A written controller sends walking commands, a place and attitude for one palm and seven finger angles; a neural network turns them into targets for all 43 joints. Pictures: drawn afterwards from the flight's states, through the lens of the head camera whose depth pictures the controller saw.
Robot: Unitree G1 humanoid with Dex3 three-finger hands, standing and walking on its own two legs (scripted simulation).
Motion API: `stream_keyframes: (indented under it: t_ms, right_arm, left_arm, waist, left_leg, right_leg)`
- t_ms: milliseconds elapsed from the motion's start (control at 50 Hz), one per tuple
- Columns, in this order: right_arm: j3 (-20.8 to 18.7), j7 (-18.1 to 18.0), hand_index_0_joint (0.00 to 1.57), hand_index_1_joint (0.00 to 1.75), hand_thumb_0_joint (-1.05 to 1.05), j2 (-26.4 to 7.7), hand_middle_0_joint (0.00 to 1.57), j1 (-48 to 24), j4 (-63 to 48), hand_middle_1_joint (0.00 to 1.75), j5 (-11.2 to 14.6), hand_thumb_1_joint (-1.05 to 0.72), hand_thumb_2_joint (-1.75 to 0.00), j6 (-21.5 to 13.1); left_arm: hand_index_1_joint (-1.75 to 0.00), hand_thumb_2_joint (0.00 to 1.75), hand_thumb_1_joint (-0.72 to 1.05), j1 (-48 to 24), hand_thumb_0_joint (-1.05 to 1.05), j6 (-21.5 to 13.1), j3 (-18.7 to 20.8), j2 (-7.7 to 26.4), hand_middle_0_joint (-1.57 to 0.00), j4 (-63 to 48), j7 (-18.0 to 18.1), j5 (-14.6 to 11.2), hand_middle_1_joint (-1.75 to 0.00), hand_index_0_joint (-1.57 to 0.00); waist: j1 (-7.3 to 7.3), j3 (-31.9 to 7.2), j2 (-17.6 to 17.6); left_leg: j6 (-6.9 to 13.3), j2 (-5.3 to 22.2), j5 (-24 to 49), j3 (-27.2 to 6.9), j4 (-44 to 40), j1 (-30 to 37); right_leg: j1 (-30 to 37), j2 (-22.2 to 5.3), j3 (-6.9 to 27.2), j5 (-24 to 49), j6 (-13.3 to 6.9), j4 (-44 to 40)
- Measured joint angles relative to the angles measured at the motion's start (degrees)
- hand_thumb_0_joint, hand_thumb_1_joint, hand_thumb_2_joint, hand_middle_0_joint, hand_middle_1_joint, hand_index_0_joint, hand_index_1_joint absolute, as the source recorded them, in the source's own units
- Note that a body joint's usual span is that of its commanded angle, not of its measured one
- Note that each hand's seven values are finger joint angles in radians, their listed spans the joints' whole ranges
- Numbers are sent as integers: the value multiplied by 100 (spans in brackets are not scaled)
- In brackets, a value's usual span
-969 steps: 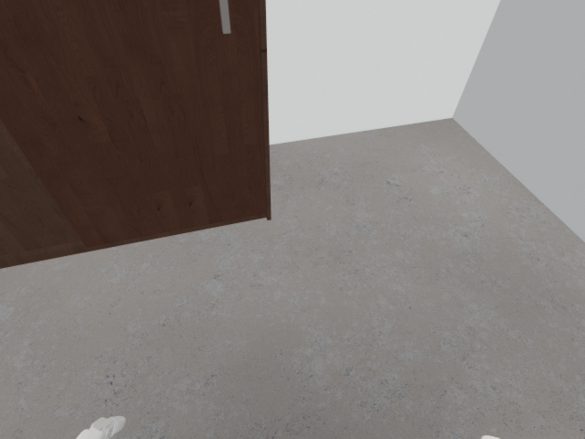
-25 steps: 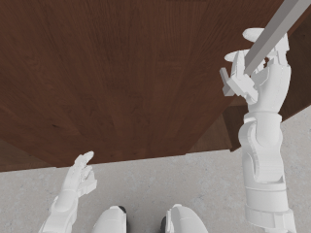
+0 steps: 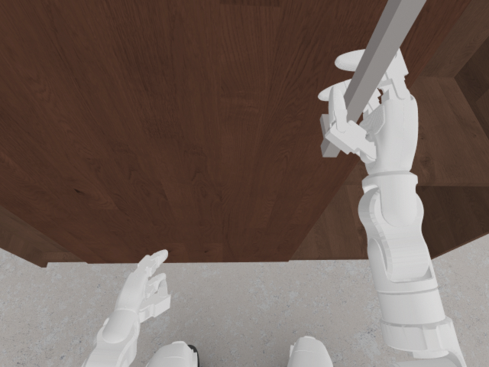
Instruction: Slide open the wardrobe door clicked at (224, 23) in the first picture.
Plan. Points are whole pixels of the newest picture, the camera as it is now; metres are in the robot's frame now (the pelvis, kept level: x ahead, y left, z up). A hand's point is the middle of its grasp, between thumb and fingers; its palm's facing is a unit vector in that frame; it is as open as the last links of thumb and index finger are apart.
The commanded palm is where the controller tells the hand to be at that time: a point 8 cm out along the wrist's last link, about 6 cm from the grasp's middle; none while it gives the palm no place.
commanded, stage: step sideways, sliding the door along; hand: right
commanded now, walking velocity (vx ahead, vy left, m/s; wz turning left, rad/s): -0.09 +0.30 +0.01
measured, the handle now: (363, 60) +0.41 -0.13 +0.25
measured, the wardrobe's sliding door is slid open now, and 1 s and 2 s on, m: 0.57 0.60 0.59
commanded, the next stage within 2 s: stop walking and hold the door there in 0.34 s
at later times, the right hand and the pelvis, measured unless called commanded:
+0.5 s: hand (308, 121) +0.37 -0.07 +0.20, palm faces +0.15 +0.99 -0.04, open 5.9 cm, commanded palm +0.34 -0.10 +0.18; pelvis -0.05 +0.11 +0.03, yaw +1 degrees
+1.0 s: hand (310, 119) +0.37 -0.07 +0.20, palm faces +0.35 +0.92 -0.20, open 5.7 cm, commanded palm +0.33 -0.13 +0.18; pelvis -0.05 +0.17 +0.01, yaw +3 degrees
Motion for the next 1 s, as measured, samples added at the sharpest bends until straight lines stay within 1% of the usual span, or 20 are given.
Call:
stream_keyframes:
  t_ms: [40,80,120,180,220,240,260,300,360,420,480,520,600,660,680,720,760,800,880,1000]
  right_arm:
    - [-75,-120,23,138,-2,141,46,106,-84,140,36,-71,-83,83]
    - [-127,-207,22,138,-1,223,46,170,-146,140,108,-73,-83,167]
    - [-345,-273,20,139,0,254,46,169,-107,140,118,-76,-83,170]
    - [-499,-236,19,139,1,28,46,-29,53,140,71,-78,-85,177]
    - [-488,-213,19,138,1,-74,46,-261,183,140,-26,-78,-84,281]
    - [-455,-196,19,137,1,-148,46,-420,278,140,-30,-78,-84,348]
    - [-426,-177,19,136,1,-214,46,-604,422,140,-26,-78,-83,376]
    - [-423,-130,20,134,1,-274,46,-842,746,140,-64,-78,-83,365]
    - [-385,-139,23,133,1,-262,46,-1008,1083,140,-73,-77,-83,449]
    - [-324,-141,26,135,1,-247,46,-1182,1341,140,-100,-77,-84,530]
    - [-407,-21,28,136,0,-394,46,-1269,1529,140,-98,-76,-84,508]
    - [-615,139,30,137,-2,-784,46,-1117,1675,140,-90,-73,-83,332]
    - [-1043,166,32,138,-5,-1360,46,-925,2052,140,-40,-69,-82,269]
    - [-1456,179,30,137,-8,-1776,46,-901,2546,140,-81,-67,-82,296]
    - [-1689,142,29,136,-9,-1785,46,-816,2704,140,-115,-67,-82,247]
    - [-2066,128,28,136,-10,-1733,46,-633,3039,140,-120,-67,-81,185]
    - [-2217,129,30,136,-11,-1714,46,-539,3307,140,-68,-66,-79,257]
    - [-2325,169,32,136,-11,-1706,46,-541,3580,140,-89,-66,-78,203]
    - [-2430,222,36,137,-10,-1738,46,-564,3938,140,-167,-66,-79,-11]
    - [-2316,195,39,138,-9,-1673,46,-605,3889,140,-260,-65,-82,-218]
  left_arm:
    - [-30,90,91,-159,1,24,84,198,-20,158,143,62,-30,-21]
    - [-30,90,91,-244,1,70,155,293,-20,263,240,89,-30,-20]
    - [-30,90,91,-256,1,184,178,326,-20,301,297,116,-30,-20]
    - [-30,90,91,-180,1,377,181,305,-20,303,345,142,-30,-20]
    - [-30,90,91,-15,1,420,184,325,-20,265,361,140,-30,-20]
    - [-30,90,91,71,1,413,206,326,-20,249,361,132,-30,-20]
    - [-30,90,91,127,1,398,257,289,-20,259,348,129,-30,-20]
    - [-30,90,91,240,1,357,278,257,-19,320,239,122,-30,-20]
    - [-30,90,91,443,1,306,200,239,-19,410,99,94,-30,-20]
    - [-30,90,91,576,1,345,125,159,-20,480,24,69,-30,-20]
    - [-30,90,91,565,1,416,28,10,-20,516,27,69,-30,-20]
    - [-30,90,91,468,1,524,-54,-106,-20,492,78,101,-30,-21]
    - [-30,90,90,479,1,391,-148,-150,-20,293,157,69,-30,-21]
    - [-30,90,90,503,1,314,-261,-63,-20,214,186,24,-30,-21]
    - [-30,90,90,399,1,339,-255,101,-20,264,214,25,-30,-21]
    - [-30,90,90,260,1,408,-136,450,-20,388,329,29,-30,-21]
    - [-30,90,91,266,1,441,11,725,-20,517,416,13,-30,-21]
    - [-30,90,91,346,1,438,100,908,-20,651,464,18,-30,-21]
    - [-30,90,91,644,1,480,188,1070,-20,786,487,18,-30,-20]
    - [-30,90,91,1156,1,420,275,1122,-20,832,546,34,-30,-20]
  waist:
    - [85,-3,-70]
    - [198,8,36]
    - [331,5,200]
    - [427,-54,511]
    - [405,-153,651]
    - [395,-181,728]
    - [353,-107,861]
    - [243,-13,932]
    - [129,-61,761]
    - [-83,-135,620]
    - [-208,-194,569]
    - [-120,-323,532]
    - [-45,-497,412]
    - [128,-671,599]
    - [261,-648,387]
    - [469,-606,-1]
    - [506,-628,-101]
    - [556,-662,-43]
    - [677,-806,239]
    - [751,-1115,571]
  left_leg:
    - [92,72,29,-82,110,-215]
    - [182,149,193,-143,-20,-272]
    - [263,157,350,-102,-217,-268]
    - [377,41,495,-2,-359,-340]
    - [452,-114,490,94,-252,-465]
    - [468,-167,417,138,-37,-570]
    - [396,-179,-8,57,404,-687]
    - [310,-343,-627,-250,1637,-1000]
    - [216,-333,-580,-426,2969,-1348]
    - [121,-48,-240,-568,3474,-1501]
    - [12,202,-229,-605,3243,-1389]
    - [-57,270,-411,-505,2713,-1211]
    - [-111,212,-424,-133,947,-486]
    - [-36,274,413,-22,-475,214]
    - [-33,251,241,27,-302,173]
    - [-96,276,4,36,-84,126]
    - [-152,411,16,-103,-121,127]
    - [-164,534,90,-182,-216,172]
    - [-179,666,181,-233,-382,259]
    - [-246,598,217,-290,-367,168]
  right_leg:
    - [-435,689,224,-928,-110,1194]
    - [-626,1233,49,-1155,-112,1750]
    - [-631,1538,-217,-1121,-93,1566]
    - [-383,1754,-531,-630,-100,506]
    - [-4,1751,-688,257,-147,-600]
    - [139,1707,-728,1023,-351,-1001]
    - [147,1704,-734,1139,-530,-938]
    - [197,1569,-679,833,-645,-791]
    - [234,1214,-472,742,-506,-891]
    - [253,874,-331,950,-320,-1153]
    - [282,574,-232,1112,-160,-1379]
    - [281,378,-223,1170,-56,-1459]
    - [274,169,-282,1101,182,-1307]
    - [79,405,-341,805,239,-734]
    - [-80,458,-146,415,119,-327]
    - [-419,868,197,-213,-74,656]
    - [-679,1371,196,-379,-122,1443]
    - [-863,1677,71,-249,-119,1830]
    - [-889,1861,-107,82,-133,1531]
    - [-135,1670,-89,607,-221,-393]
